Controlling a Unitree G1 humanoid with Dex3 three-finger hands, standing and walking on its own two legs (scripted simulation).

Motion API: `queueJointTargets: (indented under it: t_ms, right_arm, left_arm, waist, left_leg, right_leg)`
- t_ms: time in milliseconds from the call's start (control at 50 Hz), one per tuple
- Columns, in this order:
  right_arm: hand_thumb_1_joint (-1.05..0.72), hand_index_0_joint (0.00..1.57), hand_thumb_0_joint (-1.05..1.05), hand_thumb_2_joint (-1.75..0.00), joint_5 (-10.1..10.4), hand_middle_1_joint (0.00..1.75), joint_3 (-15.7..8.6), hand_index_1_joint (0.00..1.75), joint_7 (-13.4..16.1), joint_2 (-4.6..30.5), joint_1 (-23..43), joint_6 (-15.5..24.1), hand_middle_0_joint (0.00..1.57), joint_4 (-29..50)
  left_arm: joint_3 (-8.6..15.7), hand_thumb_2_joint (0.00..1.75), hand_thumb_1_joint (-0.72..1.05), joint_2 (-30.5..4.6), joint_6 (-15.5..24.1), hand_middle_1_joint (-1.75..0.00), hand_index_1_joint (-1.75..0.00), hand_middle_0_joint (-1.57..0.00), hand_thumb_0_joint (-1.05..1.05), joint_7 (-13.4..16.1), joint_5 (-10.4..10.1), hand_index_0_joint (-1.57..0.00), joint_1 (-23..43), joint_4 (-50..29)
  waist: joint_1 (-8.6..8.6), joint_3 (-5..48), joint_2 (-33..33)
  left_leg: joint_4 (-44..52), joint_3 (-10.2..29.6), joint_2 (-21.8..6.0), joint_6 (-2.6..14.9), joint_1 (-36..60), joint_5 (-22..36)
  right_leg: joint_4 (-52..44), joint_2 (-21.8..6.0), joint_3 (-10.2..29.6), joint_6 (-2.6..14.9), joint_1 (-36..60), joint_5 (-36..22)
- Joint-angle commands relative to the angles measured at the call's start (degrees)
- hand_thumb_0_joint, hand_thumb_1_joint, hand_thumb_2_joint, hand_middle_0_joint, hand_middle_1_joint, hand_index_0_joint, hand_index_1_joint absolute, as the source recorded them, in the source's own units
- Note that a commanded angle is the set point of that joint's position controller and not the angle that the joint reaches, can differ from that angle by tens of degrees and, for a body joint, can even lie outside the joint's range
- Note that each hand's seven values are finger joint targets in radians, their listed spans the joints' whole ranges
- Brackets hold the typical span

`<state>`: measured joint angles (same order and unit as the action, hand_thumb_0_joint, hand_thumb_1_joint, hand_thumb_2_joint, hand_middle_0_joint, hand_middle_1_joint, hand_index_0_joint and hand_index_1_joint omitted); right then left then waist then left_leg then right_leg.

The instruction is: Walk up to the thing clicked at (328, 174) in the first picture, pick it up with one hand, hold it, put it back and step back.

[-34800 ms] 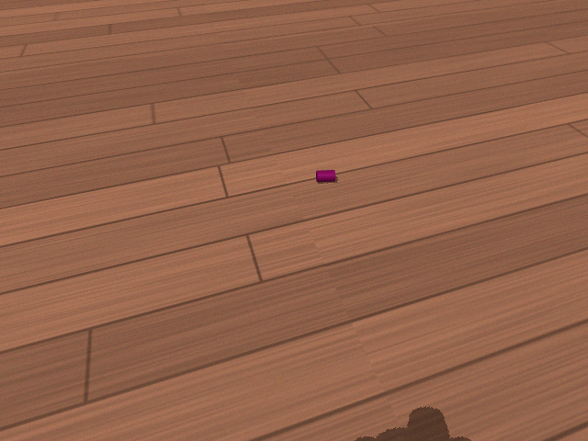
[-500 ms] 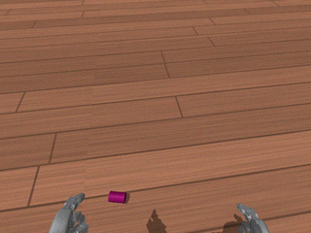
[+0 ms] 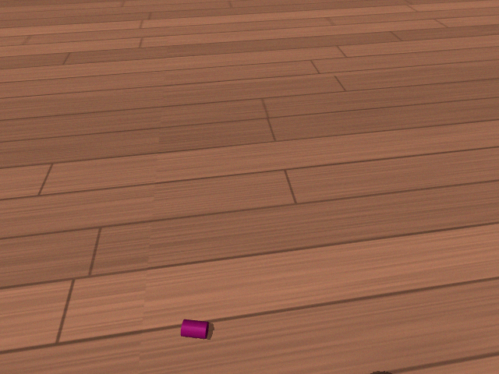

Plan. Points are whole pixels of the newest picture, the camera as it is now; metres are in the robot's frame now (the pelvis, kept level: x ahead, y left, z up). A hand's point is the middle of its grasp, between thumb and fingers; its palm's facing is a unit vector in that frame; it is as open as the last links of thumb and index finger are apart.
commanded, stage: stand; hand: left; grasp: from above
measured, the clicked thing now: (195, 328) +0.45 +0.24 -0.74
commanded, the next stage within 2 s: step back in 1.94 s
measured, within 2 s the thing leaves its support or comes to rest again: neither
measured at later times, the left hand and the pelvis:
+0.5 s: hand out of the picture +0.05 +0.23 -0.15, palm faces +0.00 -0.94 -0.33, open 7.4 cm; pelvis +0.00 -0.01 +0.01, yaw +0 degrees
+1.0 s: hand out of the picture +0.08 +0.23 -0.15, palm faces -0.01 -0.94 -0.33, open 7.4 cm; pelvis +0.01 -0.01 +0.01, yaw -1 degrees
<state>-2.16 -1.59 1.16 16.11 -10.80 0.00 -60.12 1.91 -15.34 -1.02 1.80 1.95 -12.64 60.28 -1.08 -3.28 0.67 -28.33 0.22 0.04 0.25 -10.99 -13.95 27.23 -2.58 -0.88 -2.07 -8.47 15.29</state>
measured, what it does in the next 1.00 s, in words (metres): stands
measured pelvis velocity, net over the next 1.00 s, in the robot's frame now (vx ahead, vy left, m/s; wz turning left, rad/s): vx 0.01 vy -0.01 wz -0.02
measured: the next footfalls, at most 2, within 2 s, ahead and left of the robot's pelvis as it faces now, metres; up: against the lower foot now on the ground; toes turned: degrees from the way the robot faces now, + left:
none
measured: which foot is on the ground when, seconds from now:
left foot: down 0.00-1.00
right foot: down 0.00-1.00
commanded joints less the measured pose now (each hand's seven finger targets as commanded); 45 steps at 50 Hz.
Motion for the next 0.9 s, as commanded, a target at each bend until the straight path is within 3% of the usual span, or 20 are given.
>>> queueJointTargets:
  t_ms: [0, 140, 220, 360, 680, 820, 880]
  right_arm:
    - [-0.9, 0.2, 0.0, -0.9, 0.5, 0.3, -2.5, 0.3, 1.0, 11.2, 3.0, 1.3, 0.2, 2.2]
    - [-0.9, 0.2, 0.0, -0.9, 0.6, 0.3, -2.2, 0.3, 0.7, 11.4, 3.9, 1.4, 0.2, 0.2]
    - [-0.9, 0.2, 0.0, -0.9, 0.7, 0.3, -2.1, 0.3, 0.6, 11.2, 4.2, 1.4, 0.2, -0.5]
    - [-0.9, 0.2, 0.0, -0.9, 0.8, 0.3, -1.8, 0.3, 0.4, 11.7, 4.8, 1.2, 0.2, -1.5]
    - [-0.9, 0.2, 0.0, -0.9, 1.1, 0.3, -1.1, 0.3, 0.4, 13.2, 5.4, 1.6, 0.2, -2.5]
    - [-0.9, 0.2, 0.0, -0.9, 1.1, 0.3, -0.7, 0.3, 0.4, 12.9, 5.1, 1.7, 0.2, -2.7]
    - [-0.9, 0.2, 0.0, -0.9, 1.1, 0.3, -0.9, 0.3, 0.4, 13.4, 5.8, 1.7, 0.2, -2.5]
  left_arm:
    - [2.2, 0.9, 0.9, -11.1, 1.5, -0.3, -0.3, -0.2, 0.0, 0.8, 0.0, -0.2, 2.8, -1.5]
    - [1.8, 0.9, 0.9, -11.1, 1.6, -0.3, -0.3, -0.2, 0.0, 0.5, -0.1, -0.2, 2.8, 1.6]
    - [1.8, 0.9, 0.9, -11.7, 1.9, -0.3, -0.3, -0.2, 0.0, 0.5, -0.2, -0.2, 3.9, 2.3]
    - [1.5, 0.9, 0.9, -12.0, 2.0, -0.3, -0.3, -0.2, 0.0, 0.3, -0.5, -0.2, 4.9, 3.0]
    - [1.6, 0.9, 0.9, -13.1, 2.0, -0.3, -0.3, -0.2, 0.0, -0.2, -0.7, -0.2, 6.9, 3.4]
    - [1.6, 0.9, 0.9, -13.4, 2.0, -0.3, -0.3, -0.2, 0.0, -0.2, -1.0, -0.2, 8.0, 3.3]
    - [1.6, 0.9, 0.9, -13.1, 2.0, -0.3, -0.3, -0.2, 0.0, -0.3, -0.9, -0.2, 7.9, 3.3]
  waist:
    - [0.35, 0.4, 0.9]
    - [0.09, 0.0, 0.2]
    - [0.3, 0.8, -1.4]
    - [0.4, 0.7, -0.7]
    - [0.6, 2.6, -0.1]
    - [0.75, 3.5, -1.2]
    - [0.75, 3.6, -0.5]
  left_leg:
    - [10.2, 6.4, -5.4, 1.21, 0.4, 1.2]
    - [12.2, 6.5, -5.8, 1.04, 1.3, -0.3]
    - [11.7, 5.9, -5.7, 1.01, 3.1, 3.6]
    - [11.9, 5.3, -5.9, 0.91, 3.3, 3.2]
    - [12.2, 4.7, -6.7, 0.83, 4.1, 7.8]
    - [11.9, 4.5, -7.1, 0.8, 5.6, 13.3]
    - [11.6, 4.1, -7.2, 0.94, 5.6, 12.5]
  right_leg:
    - [-7.1, -2.9, 3.6, 2.57, -0.3, -5.0]
    - [-9.2, -3.3, 4.0, 2.43, 0.2, -4.3]
    - [-10.2, -3.8, 4.4, 2.39, 0.5, -5.9]
    - [-11.2, -3.8, 4.6, 2.44, 0.6, -5.7]
    - [-11.2, -4.3, 5.0, 2.62, 2.6, -10.0]
    - [-10.6, -4.5, 4.7, 2.51, 3.0, -12.5]
    - [-10.8, -4.6, 4.7, 2.64, 3.1, -12.8]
